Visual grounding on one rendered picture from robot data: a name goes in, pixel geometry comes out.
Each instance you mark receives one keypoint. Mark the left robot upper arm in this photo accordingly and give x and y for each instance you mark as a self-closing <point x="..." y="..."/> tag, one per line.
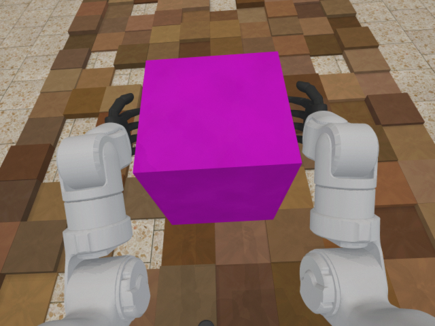
<point x="108" y="291"/>

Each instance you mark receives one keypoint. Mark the left robot forearm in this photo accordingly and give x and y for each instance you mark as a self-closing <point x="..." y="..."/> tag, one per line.
<point x="89" y="168"/>

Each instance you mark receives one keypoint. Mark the right robot upper arm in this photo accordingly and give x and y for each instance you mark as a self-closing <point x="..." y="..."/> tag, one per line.
<point x="348" y="288"/>

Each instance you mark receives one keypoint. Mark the carton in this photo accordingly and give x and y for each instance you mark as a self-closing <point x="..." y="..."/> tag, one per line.
<point x="216" y="140"/>

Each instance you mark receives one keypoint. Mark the left robot hand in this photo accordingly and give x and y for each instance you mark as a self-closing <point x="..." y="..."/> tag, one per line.
<point x="115" y="116"/>

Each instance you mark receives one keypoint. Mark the right robot forearm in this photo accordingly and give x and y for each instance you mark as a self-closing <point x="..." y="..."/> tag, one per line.
<point x="346" y="159"/>

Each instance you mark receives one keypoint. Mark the right robot hand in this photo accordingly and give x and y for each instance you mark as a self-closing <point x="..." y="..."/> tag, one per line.
<point x="311" y="106"/>

